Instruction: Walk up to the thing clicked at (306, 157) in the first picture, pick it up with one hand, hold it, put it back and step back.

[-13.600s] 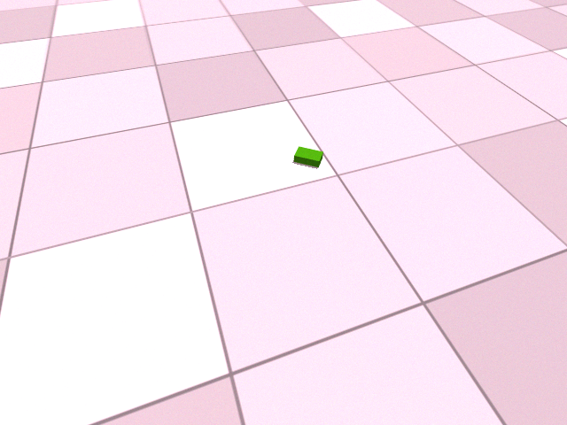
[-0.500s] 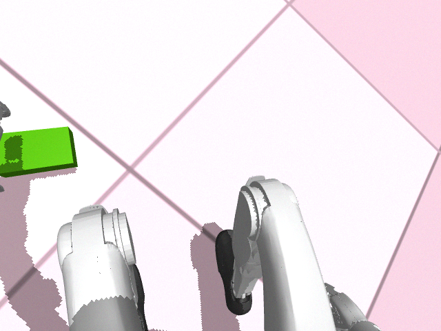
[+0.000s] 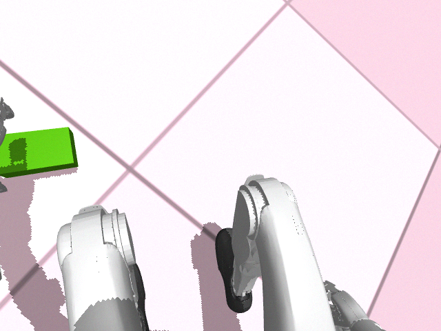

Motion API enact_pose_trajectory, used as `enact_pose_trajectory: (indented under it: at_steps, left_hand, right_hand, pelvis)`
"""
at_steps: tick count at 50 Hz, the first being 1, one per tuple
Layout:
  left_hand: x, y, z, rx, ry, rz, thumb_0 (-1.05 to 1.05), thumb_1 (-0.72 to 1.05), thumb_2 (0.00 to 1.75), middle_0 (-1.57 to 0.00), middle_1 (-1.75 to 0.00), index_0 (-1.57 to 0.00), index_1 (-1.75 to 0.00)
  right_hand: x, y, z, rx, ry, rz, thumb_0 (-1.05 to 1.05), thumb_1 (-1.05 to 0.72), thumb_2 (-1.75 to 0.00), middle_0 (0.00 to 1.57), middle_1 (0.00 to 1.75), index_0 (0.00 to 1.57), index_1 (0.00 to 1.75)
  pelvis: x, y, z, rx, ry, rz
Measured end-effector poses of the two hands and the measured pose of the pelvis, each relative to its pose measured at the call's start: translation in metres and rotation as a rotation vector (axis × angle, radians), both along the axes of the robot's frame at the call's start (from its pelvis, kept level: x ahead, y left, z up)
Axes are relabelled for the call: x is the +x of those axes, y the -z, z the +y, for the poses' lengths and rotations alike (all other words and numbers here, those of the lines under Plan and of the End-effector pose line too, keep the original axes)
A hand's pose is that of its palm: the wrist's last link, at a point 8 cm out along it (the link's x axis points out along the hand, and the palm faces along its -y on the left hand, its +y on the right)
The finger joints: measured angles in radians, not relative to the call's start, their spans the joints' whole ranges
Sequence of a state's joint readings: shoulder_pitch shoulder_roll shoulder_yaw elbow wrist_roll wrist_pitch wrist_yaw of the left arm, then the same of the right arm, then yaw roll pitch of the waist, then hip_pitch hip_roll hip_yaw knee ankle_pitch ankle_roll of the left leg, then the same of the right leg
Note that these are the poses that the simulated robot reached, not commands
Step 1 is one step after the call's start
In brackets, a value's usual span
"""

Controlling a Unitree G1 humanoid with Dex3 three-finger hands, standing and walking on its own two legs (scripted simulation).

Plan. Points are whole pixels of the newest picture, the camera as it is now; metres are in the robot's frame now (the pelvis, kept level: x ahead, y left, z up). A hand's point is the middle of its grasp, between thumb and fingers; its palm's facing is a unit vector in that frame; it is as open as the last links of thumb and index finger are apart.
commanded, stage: rise first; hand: left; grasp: from above
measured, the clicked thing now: (38, 152) +0.47 +0.30 -0.30
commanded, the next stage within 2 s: approach in 0.22 s
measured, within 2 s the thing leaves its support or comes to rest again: neither
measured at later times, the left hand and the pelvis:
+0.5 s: hand out of the picture +0.43 +0.33 -0.18, palm faces -0.47 -0.07 -0.88, open 14.2 cm; pelvis +0.00 +0.00 +0.00, yaw +0 degrees
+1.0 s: hand (11, 143) +0.46 +0.31 -0.19, palm faces -0.49 -0.12 -0.87, open 14.2 cm; pelvis +0.00 +0.00 -0.01, yaw -1 degrees
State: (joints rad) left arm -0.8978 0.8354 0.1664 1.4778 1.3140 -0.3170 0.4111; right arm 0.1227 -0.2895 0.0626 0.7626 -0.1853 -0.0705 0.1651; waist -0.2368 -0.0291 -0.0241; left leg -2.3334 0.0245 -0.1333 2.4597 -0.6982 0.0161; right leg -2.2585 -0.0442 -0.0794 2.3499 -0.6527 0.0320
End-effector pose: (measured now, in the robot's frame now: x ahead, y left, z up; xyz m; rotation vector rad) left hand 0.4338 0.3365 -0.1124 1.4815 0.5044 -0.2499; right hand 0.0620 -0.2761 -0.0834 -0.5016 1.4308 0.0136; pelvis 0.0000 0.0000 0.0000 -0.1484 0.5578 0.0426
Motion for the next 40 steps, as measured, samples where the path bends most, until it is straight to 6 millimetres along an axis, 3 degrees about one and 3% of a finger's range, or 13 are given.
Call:
enact_pose_trajectory:
  at_steps: [14, 22, 27, 34, 40]
  left_hand:
    - [0.001, -0.005, 0.005, 0.013, 0.000, -0.020, 0.00, -0.57, 1.05, -0.09, -1.02, -0.07, -1.03]
    - [-0.001, 0.005, 0.003, 0.009, 0.004, 0.010, 0.00, -0.56, 1.04, -0.09, -1.02, -0.07, -1.04]
    - [0.006, 0.012, -0.019, -0.010, 0.072, 0.001, 0.00, -0.56, 1.04, -0.09, -1.03, -0.07, -1.04]
    - [0.035, 0.009, -0.060, -0.027, 0.131, -0.086, 0.00, -0.57, 1.05, -0.09, -1.03, -0.07, -1.04]
    - [0.057, 0.003, -0.071, 0.021, 0.070, -0.102, 0.00, -0.57, 1.05, -0.08, -1.02, -0.07, -1.04]
  right_hand:
    - [-0.001, 0.001, 0.001, -0.005, -0.002, -0.001, 0.00, -0.91, -0.90, 0.20, 0.30, 0.20, 0.30]
    - [0.002, 0.000, 0.003, -0.002, -0.009, -0.010, 0.00, -0.91, -0.89, 0.20, 0.30, 0.20, 0.30]
    - [-0.001, -0.001, 0.004, -0.001, -0.005, 0.002, 0.00, -0.91, -0.89, 0.20, 0.30, 0.20, 0.30]
    - [-0.009, -0.005, 0.003, -0.004, 0.018, -0.018, 0.00, -0.91, -0.89, 0.20, 0.30, 0.20, 0.30]
    - [-0.027, -0.004, 0.003, 0.022, 0.041, -0.002, 0.00, -0.90, -0.89, 0.20, 0.30, 0.20, 0.30]
  pelvis:
    - [0.000, 0.002, 0.000, 0.001, 0.000, 0.003]
    - [0.001, 0.002, 0.001, -0.001, -0.002, 0.002]
    - [0.002, 0.002, 0.001, 0.002, -0.003, 0.005]
    - [0.003, 0.004, 0.000, 0.000, 0.002, 0.013]
    - [0.002, 0.005, -0.001, 0.005, 0.011, 0.020]
